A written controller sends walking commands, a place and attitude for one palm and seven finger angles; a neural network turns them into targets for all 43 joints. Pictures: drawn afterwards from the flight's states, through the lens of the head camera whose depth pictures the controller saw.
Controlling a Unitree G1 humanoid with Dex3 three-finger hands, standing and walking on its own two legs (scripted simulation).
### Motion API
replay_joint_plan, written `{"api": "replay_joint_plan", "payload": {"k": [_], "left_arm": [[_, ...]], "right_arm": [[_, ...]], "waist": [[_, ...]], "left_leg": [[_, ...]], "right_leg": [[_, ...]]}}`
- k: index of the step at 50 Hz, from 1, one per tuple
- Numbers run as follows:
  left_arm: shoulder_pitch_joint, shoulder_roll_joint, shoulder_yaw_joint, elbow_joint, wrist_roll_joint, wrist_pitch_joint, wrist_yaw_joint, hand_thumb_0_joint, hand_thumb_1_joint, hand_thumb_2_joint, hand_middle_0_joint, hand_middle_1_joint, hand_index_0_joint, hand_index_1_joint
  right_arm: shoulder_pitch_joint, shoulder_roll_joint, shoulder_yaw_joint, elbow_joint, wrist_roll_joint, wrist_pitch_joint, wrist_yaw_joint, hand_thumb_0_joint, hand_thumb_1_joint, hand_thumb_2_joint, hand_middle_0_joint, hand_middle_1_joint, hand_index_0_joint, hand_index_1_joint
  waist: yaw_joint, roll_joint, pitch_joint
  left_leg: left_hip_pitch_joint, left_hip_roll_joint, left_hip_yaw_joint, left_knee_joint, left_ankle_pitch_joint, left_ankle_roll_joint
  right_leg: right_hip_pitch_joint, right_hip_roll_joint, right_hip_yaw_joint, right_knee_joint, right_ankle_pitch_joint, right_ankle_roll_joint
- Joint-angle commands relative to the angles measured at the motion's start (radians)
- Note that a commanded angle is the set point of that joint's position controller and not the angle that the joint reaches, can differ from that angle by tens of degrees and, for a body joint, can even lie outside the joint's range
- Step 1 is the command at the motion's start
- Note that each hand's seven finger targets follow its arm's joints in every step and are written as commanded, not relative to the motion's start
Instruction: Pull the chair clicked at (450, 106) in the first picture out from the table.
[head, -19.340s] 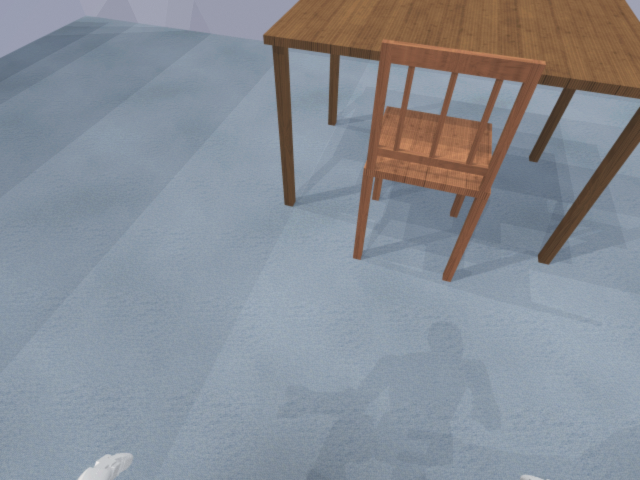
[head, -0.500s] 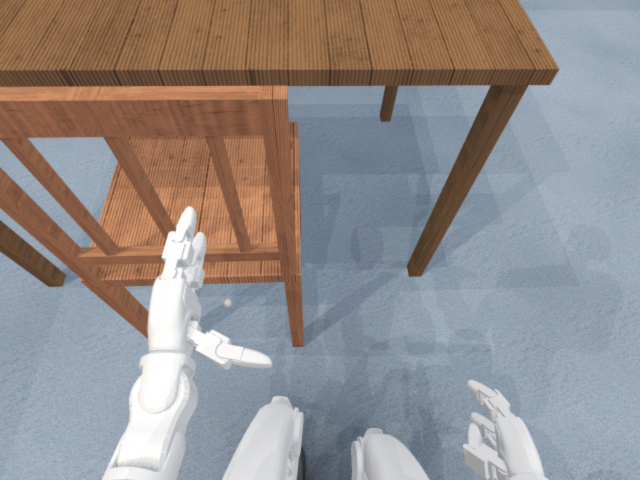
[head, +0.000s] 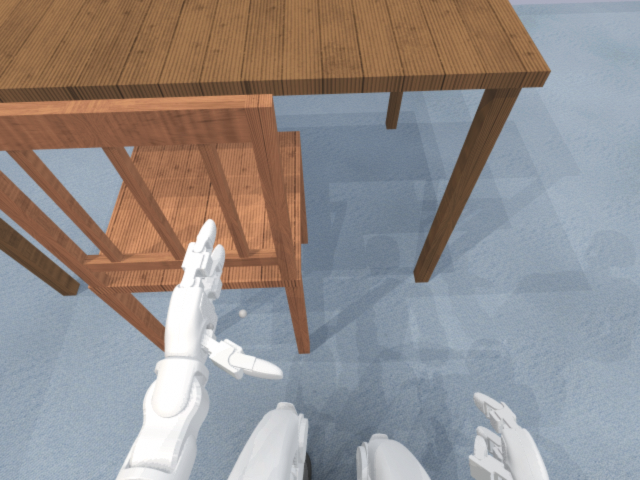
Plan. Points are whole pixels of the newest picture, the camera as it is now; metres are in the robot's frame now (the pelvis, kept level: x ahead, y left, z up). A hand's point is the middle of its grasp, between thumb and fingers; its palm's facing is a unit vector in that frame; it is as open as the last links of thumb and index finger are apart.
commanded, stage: aim the fingers beside a spindle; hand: left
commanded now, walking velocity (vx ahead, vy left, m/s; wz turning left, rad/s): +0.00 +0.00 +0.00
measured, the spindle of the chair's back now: (152, 209) +0.45 +0.27 +0.03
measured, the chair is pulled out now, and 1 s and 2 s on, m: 0.00 0.00 0.00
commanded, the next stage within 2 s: none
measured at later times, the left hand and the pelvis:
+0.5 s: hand (242, 311) +0.31 +0.12 +0.03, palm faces +0.05 -1.00 -0.01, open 16.9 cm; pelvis +0.00 +0.00 +0.00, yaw -1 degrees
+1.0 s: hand (216, 295) +0.33 +0.16 +0.03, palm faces +0.12 -0.99 -0.05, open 16.9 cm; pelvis +0.00 +0.02 +0.00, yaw -1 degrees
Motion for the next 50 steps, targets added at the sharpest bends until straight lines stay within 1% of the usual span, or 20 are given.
{"api": "replay_joint_plan", "payload": {"k": [1,3,5,8,11,14,17,21,23,26,29,31,33,36,38,40,42,46,48,50], "left_arm": [[-0.219,0.101,0.070,-0.219,0.009,-0.051,-0.004,0.000,-0.500,0.300,-0.060,-0.080,-0.060,-0.080],[-0.252,0.228,0.209,-0.343,0.016,-0.107,0.056,0.000,-0.500,0.300,-0.060,-0.080,-0.060,-0.080],[-0.208,0.226,0.243,-0.404,0.014,-0.151,0.101,0.000,-0.500,0.300,-0.060,-0.080,-0.060,-0.080],[-0.125,0.167,0.203,-0.304,0.016,-0.146,0.102,0.000,-0.500,0.300,-0.060,-0.080,-0.060,-0.080],[-0.085,0.012,0.019,-0.102,0.009,-0.081,0.004,0.000,-0.500,0.300,-0.060,-0.080,-0.060,-0.080],[-0.109,-0.062,-0.082,-0.028,-0.027,-0.013,-0.106,0.000,-0.500,0.300,-0.060,-0.080,-0.060,-0.080],[-0.238,0.033,-0.014,-0.154,-0.045,-0.017,-0.118,0.000,-0.500,0.300,-0.060,-0.080,-0.060,-0.080],[-0.314,0.238,0.228,-0.406,-0.013,-0.148,0.042,0.000,-0.500,0.300,-0.060,-0.080,-0.060,-0.080],[-0.243,0.304,0.319,-0.430,0.008,-0.180,0.117,0.000,-0.500,0.300,-0.060,-0.080,-0.060,-0.080],[-0.119,0.142,0.197,-0.211,0.014,-0.141,0.109,0.000,-0.500,0.300,-0.060,-0.080,-0.060,-0.080],[-0.045,0.002,0.028,-0.003,0.005,-0.042,-0.010,0.000,-0.500,0.300,-0.060,-0.080,-0.060,-0.080],[-0.086,-0.069,-0.078,-0.005,-0.019,0.012,-0.090,0.000,-0.500,0.300,-0.060,-0.080,-0.060,-0.080],[-0.186,-0.085,-0.118,-0.100,-0.040,0.017,-0.123,0.000,-0.500,0.300,-0.060,-0.080,-0.060,-0.080],[-0.350,0.064,0.001,-0.340,-0.026,-0.068,-0.045,0.000,-0.500,0.300,-0.060,-0.080,-0.060,-0.080],[-0.381,0.219,0.162,-0.481,0.011,-0.147,0.066,0.000,-0.500,0.300,-0.060,-0.080,-0.060,-0.080],[-0.292,0.180,0.172,-0.445,0.039,-0.175,0.147,0.000,-0.500,0.300,-0.060,-0.080,-0.060,-0.080],[-0.164,0.164,0.200,-0.282,0.057,-0.151,0.179,0.000,-0.500,0.300,-0.060,-0.080,-0.060,-0.080],[-0.046,-0.019,-0.003,0.002,0.066,-0.004,0.068,0.000,-0.500,0.300,-0.060,-0.080,-0.060,-0.080],[-0.056,-0.095,-0.086,0.005,0.026,0.050,-0.013,0.000,-0.500,0.300,-0.060,-0.080,-0.060,-0.080],[-0.154,-0.067,-0.091,-0.130,-0.008,0.043,-0.056,0.000,-0.500,0.300,-0.060,-0.080,-0.060,-0.080]], "right_arm": [[-0.019,-0.119,-0.053,-0.147,-0.001,-0.056,-0.019,0.000,-0.900,-0.900,0.200,0.300,0.200,0.300],[-0.032,-0.115,-0.052,-0.149,-0.015,-0.054,-0.020,0.000,-0.900,-0.900,0.200,0.300,0.200,0.300],[-0.045,-0.090,-0.045,-0.152,-0.024,-0.046,-0.009,0.000,-0.900,-0.900,0.200,0.300,0.200,0.300],[-0.047,-0.092,-0.040,-0.136,-0.024,-0.038,0.003,0.000,-0.900,-0.900,0.200,0.300,0.200,0.300],[-0.032,-0.103,-0.036,-0.119,-0.005,-0.040,0.001,0.000,-0.900,-0.900,0.200,0.300,0.200,0.300],[0.005,-0.121,-0.041,-0.123,0.025,-0.056,-0.012,0.000,-0.900,-0.900,0.200,0.300,0.200,0.300],[0.003,-0.130,-0.054,-0.140,0.026,-0.072,-0.031,0.000,-0.900,-0.900,0.200,0.300,0.200,0.300],[-0.030,-0.113,-0.049,-0.138,-0.015,-0.081,-0.025,0.000,-0.900,-0.900,0.200,0.300,0.200,0.300],[-0.029,-0.111,-0.051,-0.130,-0.027,-0.070,-0.015,0.000,-0.900,-0.900,0.200,0.300,0.200,0.300],[-0.054,-0.097,-0.039,-0.119,-0.026,-0.046,0.005,0.000,-0.900,-0.900,0.200,0.300,0.200,0.300],[-0.019,-0.117,-0.041,-0.118,0.000,-0.038,0.006,0.000,-0.900,-0.900,0.200,0.300,0.200,0.300],[0.005,-0.129,-0.043,-0.135,0.023,-0.044,-0.002,0.000,-0.900,-0.900,0.200,0.300,0.200,0.300],[0.011,-0.133,-0.049,-0.146,0.031,-0.063,-0.016,0.000,-0.900,-0.900,0.200,0.300,0.200,0.300],[-0.009,-0.135,-0.060,-0.146,0.007,-0.084,-0.031,0.000,-0.900,-0.900,0.200,0.300,0.200,0.300],[-0.016,-0.140,-0.060,-0.129,-0.016,-0.092,-0.029,0.000,-0.900,-0.900,0.200,0.300,0.200,0.300],[-0.031,-0.118,-0.053,-0.123,-0.032,-0.078,-0.005,0.000,-0.900,-0.900,0.200,0.300,0.200,0.300],[-0.046,-0.111,-0.047,-0.114,-0.039,-0.054,0.013,0.000,-0.900,-0.900,0.200,0.300,0.200,0.300],[-0.030,-0.120,-0.040,-0.139,-0.014,-0.010,0.024,0.000,-0.900,-0.900,0.200,0.300,0.200,0.300],[-0.013,-0.126,-0.041,-0.160,0.010,-0.013,0.016,0.000,-0.900,-0.900,0.200,0.300,0.200,0.300],[0.004,-0.131,-0.052,-0.168,0.018,-0.026,0.000,0.000,-0.900,-0.900,0.200,0.300,0.200,0.300]], "waist": [[-0.026,-0.097,-0.318],[0.019,-0.013,-0.409],[0.042,0.047,-0.445],[0.001,-0.033,-0.397],[-0.070,-0.125,-0.219],[-0.087,-0.167,-0.156],[-0.062,-0.143,-0.267],[0.023,0.047,-0.443],[0.044,0.048,-0.474],[-0.009,-0.031,-0.322],[-0.057,-0.134,-0.215],[-0.076,-0.136,-0.178],[-0.086,-0.109,-0.221],[-0.052,-0.013,-0.383],[-0.004,0.079,-0.454],[0.010,0.111,-0.433],[0.013,0.049,-0.361],[-0.040,-0.097,-0.213],[-0.057,-0.116,-0.207],[-0.060,-0.118,-0.295]], "left_leg": [[0.291,0.016,-0.066,-0.100,0.115,-0.015],[0.334,0.014,-0.059,-0.092,0.176,-0.019],[0.376,0.008,-0.051,-0.101,0.230,-0.022],[0.314,0.012,-0.050,-0.091,0.208,-0.016],[0.220,0.020,-0.057,-0.091,0.086,-0.013],[0.198,0.022,-0.069,-0.091,0.029,-0.012],[0.254,0.021,-0.073,-0.097,0.071,-0.012],[0.408,0.014,-0.070,-0.103,0.202,-0.021],[0.433,0.016,-0.077,-0.111,0.248,-0.026],[0.311,0.014,-0.057,-0.108,0.165,-0.018],[0.244,0.024,-0.061,-0.117,0.089,-0.013],[0.267,0.026,-0.075,-0.135,0.054,-0.011],[0.334,0.030,-0.095,-0.141,0.064,-0.012],[0.472,0.033,-0.129,-0.140,0.124,-0.024],[0.563,0.040,-0.159,-0.154,0.176,-0.047],[0.594,0.042,-0.179,-0.177,0.197,-0.068],[0.508,0.038,-0.153,-0.165,0.184,-0.059],[0.334,0.030,-0.101,-0.169,0.070,-0.028],[0.345,0.031,-0.102,-0.175,0.070,-0.020],[0.395,0.033,-0.111,-0.163,0.111,-0.020]], "right_leg": [[0.067,-0.067,0.161,-0.245,0.258,0.064],[0.101,-0.057,0.160,-0.208,0.318,0.057],[0.142,-0.056,0.159,-0.194,0.376,0.050],[0.155,-0.056,0.171,-0.205,0.411,0.068],[0.082,-0.066,0.189,-0.263,0.303,0.093],[0.055,-0.084,0.215,-0.316,0.203,0.102],[0.071,-0.081,0.190,-0.293,0.220,0.081],[0.071,-0.054,0.138,-0.197,0.302,0.047],[0.076,-0.039,0.114,-0.167,0.328,0.041],[0.073,-0.042,0.129,-0.204,0.311,0.058],[0.036,-0.046,0.133,-0.245,0.255,0.073],[0.020,-0.049,0.130,-0.281,0.198,0.073],[-0.005,-0.047,0.103,-0.272,0.190,0.062],[-0.049,-0.045,0.079,-0.220,0.193,0.049],[-0.089,-0.035,0.066,-0.163,0.205,0.039],[-0.116,-0.036,0.052,-0.140,0.211,0.034],[-0.086,-0.029,0.048,-0.151,0.214,0.032],[-0.037,-0.029,0.061,-0.221,0.187,0.047],[-0.012,-0.030,0.064,-0.247,0.199,0.050],[0.013,-0.035,0.067,-0.247,0.233,0.053]]}}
